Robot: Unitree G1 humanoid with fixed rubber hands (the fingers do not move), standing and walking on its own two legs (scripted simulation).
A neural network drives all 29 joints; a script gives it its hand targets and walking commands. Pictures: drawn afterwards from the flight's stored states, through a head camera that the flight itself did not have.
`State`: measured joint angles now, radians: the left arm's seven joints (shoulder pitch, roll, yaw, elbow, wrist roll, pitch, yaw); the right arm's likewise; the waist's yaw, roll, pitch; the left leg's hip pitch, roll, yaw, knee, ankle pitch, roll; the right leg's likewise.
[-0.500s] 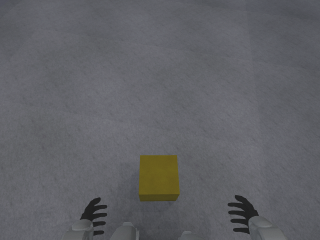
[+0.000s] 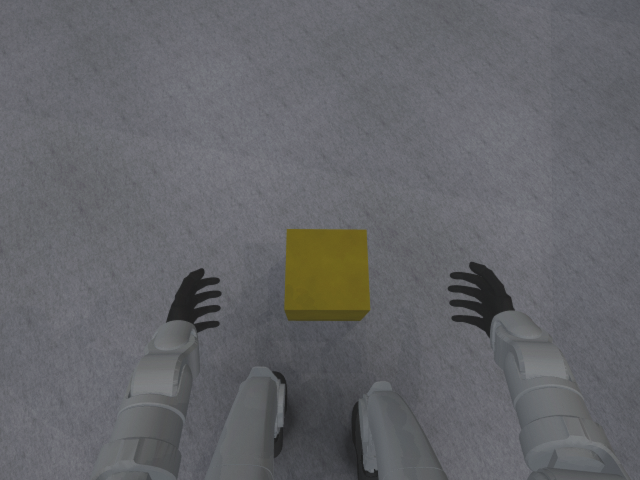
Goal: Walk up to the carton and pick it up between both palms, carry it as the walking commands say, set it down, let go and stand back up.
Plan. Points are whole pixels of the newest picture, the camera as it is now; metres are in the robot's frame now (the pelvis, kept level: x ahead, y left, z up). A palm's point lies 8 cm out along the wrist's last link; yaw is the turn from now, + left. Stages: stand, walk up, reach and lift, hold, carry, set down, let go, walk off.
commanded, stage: reach and lift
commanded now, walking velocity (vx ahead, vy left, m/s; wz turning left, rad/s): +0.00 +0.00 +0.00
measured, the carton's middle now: (325, 277) +0.48 -0.01 -0.60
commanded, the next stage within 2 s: none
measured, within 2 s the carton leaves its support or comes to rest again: neither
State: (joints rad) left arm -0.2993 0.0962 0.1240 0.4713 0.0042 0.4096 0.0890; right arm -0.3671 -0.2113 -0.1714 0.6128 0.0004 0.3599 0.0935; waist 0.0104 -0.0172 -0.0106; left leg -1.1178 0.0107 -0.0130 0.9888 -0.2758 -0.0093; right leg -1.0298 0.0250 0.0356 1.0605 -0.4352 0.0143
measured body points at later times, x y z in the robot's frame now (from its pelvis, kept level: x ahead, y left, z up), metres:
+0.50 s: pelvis -0.02 +0.00 -0.03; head +0.27 +0.01 +0.32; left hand +0.46 +0.19 -0.14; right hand +0.47 -0.21 -0.14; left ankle +0.10 +0.12 -0.66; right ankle +0.03 -0.13 -0.66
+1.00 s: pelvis -0.01 -0.01 -0.06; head +0.32 -0.01 +0.24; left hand +0.49 +0.18 -0.21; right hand +0.50 -0.21 -0.21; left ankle +0.10 +0.12 -0.66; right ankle +0.03 -0.13 -0.66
